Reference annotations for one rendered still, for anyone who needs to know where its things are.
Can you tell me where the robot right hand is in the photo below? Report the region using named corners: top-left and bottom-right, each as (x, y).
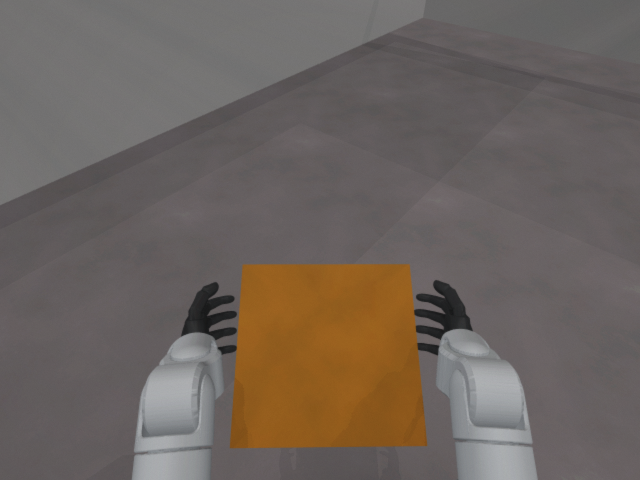
top-left (414, 280), bottom-right (473, 355)

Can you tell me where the robot left hand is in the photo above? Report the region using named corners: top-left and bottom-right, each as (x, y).
top-left (181, 282), bottom-right (237, 355)

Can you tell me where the right robot forearm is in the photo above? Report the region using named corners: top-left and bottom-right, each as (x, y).
top-left (436, 329), bottom-right (538, 480)

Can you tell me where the left robot forearm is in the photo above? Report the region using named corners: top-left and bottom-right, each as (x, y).
top-left (132, 332), bottom-right (225, 480)

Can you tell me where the carton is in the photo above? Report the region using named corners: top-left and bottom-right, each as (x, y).
top-left (230, 264), bottom-right (427, 448)

